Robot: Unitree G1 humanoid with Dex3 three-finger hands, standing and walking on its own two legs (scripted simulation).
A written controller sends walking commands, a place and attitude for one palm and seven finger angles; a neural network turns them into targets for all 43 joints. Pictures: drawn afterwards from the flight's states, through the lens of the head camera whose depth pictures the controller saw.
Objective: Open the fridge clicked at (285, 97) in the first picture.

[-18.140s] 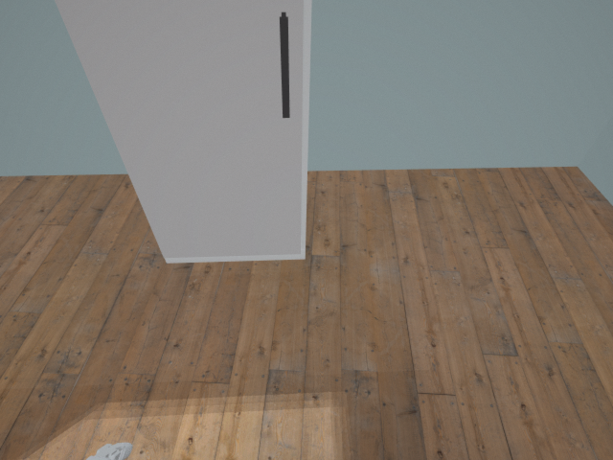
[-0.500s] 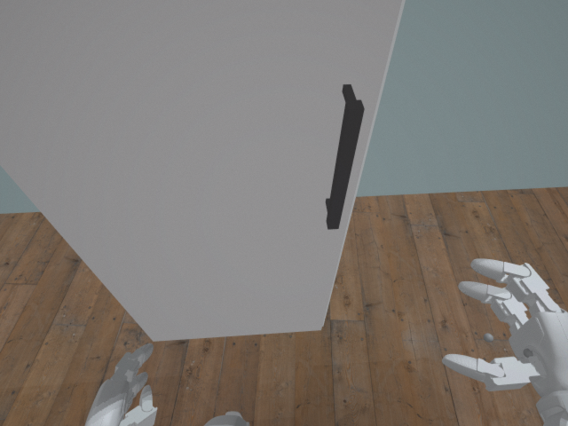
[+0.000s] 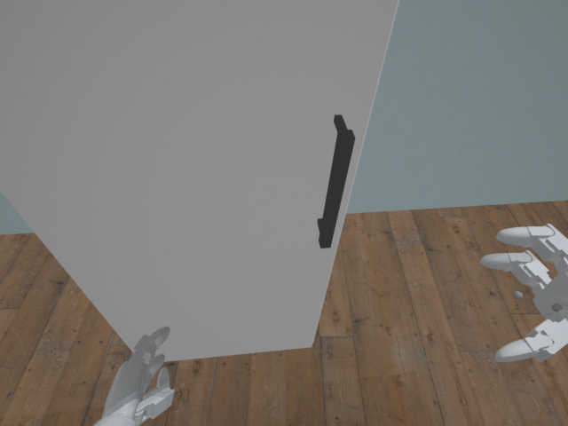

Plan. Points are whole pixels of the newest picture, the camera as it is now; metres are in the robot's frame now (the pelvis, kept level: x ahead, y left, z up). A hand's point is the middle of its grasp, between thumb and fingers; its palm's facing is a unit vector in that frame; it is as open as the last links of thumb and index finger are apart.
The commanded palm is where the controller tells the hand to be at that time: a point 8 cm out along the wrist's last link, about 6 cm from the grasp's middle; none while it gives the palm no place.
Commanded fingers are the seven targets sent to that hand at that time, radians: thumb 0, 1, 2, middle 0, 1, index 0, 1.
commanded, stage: raise the hand to about handle height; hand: right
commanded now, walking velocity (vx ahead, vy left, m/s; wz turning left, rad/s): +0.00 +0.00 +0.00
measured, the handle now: (331, 189) +0.45 -0.06 +0.10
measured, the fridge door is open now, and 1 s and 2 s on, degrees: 0 0 0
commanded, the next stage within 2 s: move the hooked fingers beside the handle in 0.58 s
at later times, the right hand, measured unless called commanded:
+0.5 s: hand (517, 284) +0.27 -0.26 +0.12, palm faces -0.02 +1.00 -0.07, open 14.0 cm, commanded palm +0.24 -0.31 +0.13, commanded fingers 0.00 0.50 -0.30 0.30 1.20 0.30 1.20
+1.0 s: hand (483, 265) +0.30 -0.24 +0.12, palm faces -0.11 +0.99 -0.05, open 14.0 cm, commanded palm +0.27 -0.29 +0.12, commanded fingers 0.00 0.50 -0.30 0.30 1.20 0.30 1.20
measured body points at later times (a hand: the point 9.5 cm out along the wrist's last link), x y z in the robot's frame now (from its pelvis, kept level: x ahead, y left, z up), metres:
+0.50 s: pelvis +0.00 +0.01 +0.00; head +0.00 +0.01 +0.45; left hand +0.16 +0.25 -0.06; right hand +0.27 -0.32 +0.13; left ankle +0.03 +0.11 -0.72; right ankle -0.03 -0.09 -0.72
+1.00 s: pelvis +0.00 +0.00 +0.00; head +0.01 +0.01 +0.45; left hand +0.16 +0.24 -0.07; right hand +0.30 -0.29 +0.12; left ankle +0.03 +0.11 -0.72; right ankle -0.03 -0.09 -0.72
